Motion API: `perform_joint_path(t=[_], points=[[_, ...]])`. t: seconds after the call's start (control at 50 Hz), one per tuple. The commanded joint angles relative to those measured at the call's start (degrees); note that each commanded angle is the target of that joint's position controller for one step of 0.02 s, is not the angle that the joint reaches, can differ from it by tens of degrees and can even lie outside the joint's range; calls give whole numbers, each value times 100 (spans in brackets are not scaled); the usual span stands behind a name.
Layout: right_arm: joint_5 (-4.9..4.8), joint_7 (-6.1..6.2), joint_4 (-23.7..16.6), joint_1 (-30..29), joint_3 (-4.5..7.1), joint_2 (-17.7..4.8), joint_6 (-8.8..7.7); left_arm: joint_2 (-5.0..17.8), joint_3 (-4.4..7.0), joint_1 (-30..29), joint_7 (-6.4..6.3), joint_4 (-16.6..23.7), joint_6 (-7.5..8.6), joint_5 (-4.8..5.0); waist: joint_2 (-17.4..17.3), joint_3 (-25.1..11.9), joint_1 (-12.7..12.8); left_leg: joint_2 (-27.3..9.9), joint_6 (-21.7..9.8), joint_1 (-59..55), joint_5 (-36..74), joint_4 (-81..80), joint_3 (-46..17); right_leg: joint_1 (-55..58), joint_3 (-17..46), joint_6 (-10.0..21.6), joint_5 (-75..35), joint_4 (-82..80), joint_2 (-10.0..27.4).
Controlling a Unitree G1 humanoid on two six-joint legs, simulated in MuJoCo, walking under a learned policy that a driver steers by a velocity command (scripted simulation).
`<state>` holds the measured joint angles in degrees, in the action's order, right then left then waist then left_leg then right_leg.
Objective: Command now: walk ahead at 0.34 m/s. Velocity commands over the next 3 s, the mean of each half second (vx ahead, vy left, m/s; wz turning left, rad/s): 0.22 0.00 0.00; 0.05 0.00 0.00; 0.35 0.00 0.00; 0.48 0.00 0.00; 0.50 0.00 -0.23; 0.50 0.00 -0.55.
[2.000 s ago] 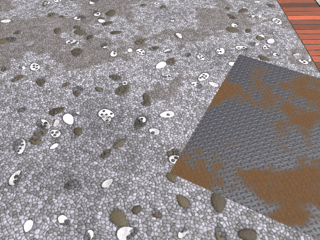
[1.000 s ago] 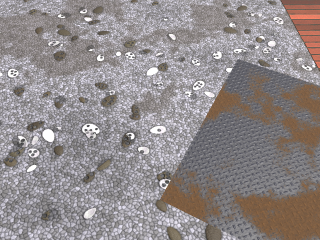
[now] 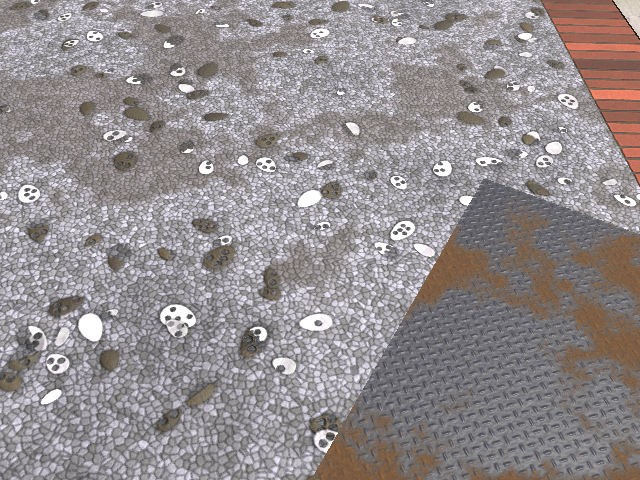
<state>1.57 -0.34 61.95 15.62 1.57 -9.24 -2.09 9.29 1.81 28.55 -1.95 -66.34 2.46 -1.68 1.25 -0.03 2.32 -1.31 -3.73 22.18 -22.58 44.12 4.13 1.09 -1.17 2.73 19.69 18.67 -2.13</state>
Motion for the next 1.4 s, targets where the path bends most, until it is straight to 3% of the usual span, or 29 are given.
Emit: perform_joint_path(t=[0.02,0.08,0.1,0.12,0.14,0.16,0.2,0.26,0.32,0.38,0.44,0.5,0.54,0.56,0.58,0.66,0.74,0.92,0.98,1.04,1.1,1.16,1.2,1.24,1.26,1.28,1.3,1.34,1.4], points=[[-57,-88,-662,-764,108,-315,-182,698,126,200,8,136,146,1,415,1083,-50,-82,-19,973,218,-394,7,-298,1409,1034,-394,-932,1682],[-118,-78,-393,305,194,-272,-182,785,135,-180,57,239,202,84,307,751,-649,407,-105,-1323,968,-1310,405,-1480,698,710,-1648,23,1288],[-105,-22,-132,1093,318,-511,-214,721,99,-142,92,245,249,64,-34,343,-957,409,-188,-2457,883,-1512,243,-1917,336,549,-2213,1072,986],[15,76,-11,2042,471,-1082,-262,421,0,-217,139,439,275,114,-1049,-214,-1326,-1036,-567,-3411,-225,-2405,-1720,-2785,-284,180,-1477,3053,384],[19,86,89,2340,509,-1443,-202,219,-10,38,143,555,270,103,-1819,-445,-1115,-2229,-1138,-3492,280,-3374,-4004,-3664,-295,63,1198,4677,-274],[-47,104,-27,1623,420,-1163,-153,388,50,-193,141,587,204,4,-896,59,-687,-2167,-1160,-2736,813,-3196,-3652,-3723,227,164,931,5304,222],[-66,58,-312,652,267,-738,-238,176,21,-410,174,592,198,4,-147,435,-298,-1700,-963,-1722,2790,-3068,-2166,-3332,268,163,109,5077,559],[-45,101,-243,614,77,-363,-338,189,65,-238,181,537,22,-24,-424,249,-18,-1205,-705,-1375,4957,-2950,-969,-2673,48,33,-94,4501,522],[-20,169,-148,728,-25,-413,-363,127,49,-544,161,616,-107,49,-558,194,92,-1015,-656,-1421,5825,-2811,-474,-2582,-64,-60,-404,3523,390],[-31,220,-82,821,-102,-410,-310,84,-13,-1118,90,736,-148,89,-784,159,-48,-906,-585,-1426,5978,-2626,-258,-2234,-243,-64,-699,2393,252],[-50,237,26,1015,-139,-362,-242,148,-31,-1307,42,719,-153,113,-809,111,-164,-1000,-606,-1490,5549,-2438,-397,-1878,-268,0,-879,1875,230],[-84,249,44,880,-151,-341,-174,136,-53,-1195,11,619,-82,74,-460,252,-9,-960,-416,-1264,4285,-2104,-557,-1117,-156,104,-1623,651,328],[-61,255,92,1489,-141,-211,-162,690,50,-811,-17,520,33,29,221,-86,-287,-440,-102,-754,1862,-1720,-402,-37,738,344,-4343,792,1299],[-131,284,296,1935,-201,136,-59,508,-5,-899,-16,467,2,98,662,-215,-357,-173,2,-790,461,-1784,-261,-130,1077,811,-4652,826,1648],[-91,323,333,1784,-158,-33,12,291,-47,-1025,7,487,-36,95,588,12,-316,-121,41,-949,157,-1963,-275,-488,1239,806,-4074,622,1618],[-77,292,303,1291,-118,-123,72,210,-33,-1224,-40,467,-98,153,58,337,-277,-352,28,-1481,1533,-2443,-516,-1003,568,303,-2916,533,869],[-87,341,372,1245,-145,-84,69,208,-25,-1097,-59,344,-84,166,-177,165,-253,-446,75,-1709,2110,-2455,-490,-763,512,284,-3128,586,827],[-84,369,461,1171,-191,-62,137,154,-63,-919,-68,121,-153,140,-247,418,-230,-504,70,-1677,1883,-2595,-507,-893,486,210,-2597,406,778],[-37,337,508,1364,-131,-182,134,246,3,-877,-25,98,-207,124,-367,609,-281,-421,-202,-1508,-248,-2719,-627,-1254,279,315,-231,629,422],[-94,320,490,1653,-1,-537,75,58,-1,-1382,106,429,-154,52,-1001,1562,-496,-1365,-822,-1589,-1716,-3543,-1821,-2895,-427,240,592,1761,32],[3,294,518,1900,62,-592,-55,195,58,-1863,208,825,8,15,-824,1829,-588,-1898,-1137,-2269,-290,-3571,-2168,-3987,-394,240,609,2548,389],[55,245,504,1956,101,-657,-162,295,148,-2019,272,1088,126,105,-643,1599,-534,-1799,-1031,-2812,1251,-3282,-1730,-4214,-351,234,583,2608,478],[23,209,407,1648,111,-704,-192,222,176,-1773,314,1124,146,152,-648,1399,-274,-1515,-807,-2226,1866,-3008,-1224,-3201,-563,278,107,2207,264],[-52,147,281,1190,88,-727,-245,238,302,-204,308,590,145,181,-334,745,519,-865,-446,-844,3534,-1591,-366,-429,-862,433,-506,1492,-311],[-61,108,198,1125,45,-656,-287,678,467,775,242,358,154,89,269,213,955,-457,-196,18,3330,-20,91,792,108,652,43,1006,357],[-154,65,-77,1336,-45,-181,-297,1293,573,1372,216,341,149,-10,1653,-417,932,494,65,1017,-20,2455,355,1221,3368,1361,1381,-563,2235],[-17,30,-235,829,42,-437,-279,1055,466,669,208,399,66,74,845,-70,544,253,-116,1309,-441,3187,-619,437,4105,1383,1795,-1073,2355],[-39,-39,-427,460,44,-324,-295,777,334,-458,209,712,97,70,-124,706,60,-259,-277,1391,474,3037,-650,-651,2766,1158,1005,-1016,2108],[41,-63,-312,960,73,-147,-146,474,161,-592,183,673,239,74,-17,609,-388,-407,-166,688,751,2296,-535,-1158,1535,867,-442,-1093,1593]])
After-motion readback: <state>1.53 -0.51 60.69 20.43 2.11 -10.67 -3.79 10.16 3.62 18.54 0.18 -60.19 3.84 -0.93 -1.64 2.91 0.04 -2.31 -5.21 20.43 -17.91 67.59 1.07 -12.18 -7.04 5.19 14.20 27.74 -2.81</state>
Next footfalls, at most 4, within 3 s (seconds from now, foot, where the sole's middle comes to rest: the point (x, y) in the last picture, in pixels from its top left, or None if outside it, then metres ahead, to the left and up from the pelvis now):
0.10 left None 0.15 0.12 -0.78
0.52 right None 0.28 -0.05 -0.78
1.24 right None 0.39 -0.09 -0.78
1.80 left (300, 391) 0.73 0.08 -0.78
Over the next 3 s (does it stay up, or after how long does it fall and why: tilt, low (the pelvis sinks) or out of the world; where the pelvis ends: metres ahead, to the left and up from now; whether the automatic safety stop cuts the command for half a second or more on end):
stays up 1.23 -0.06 -0.02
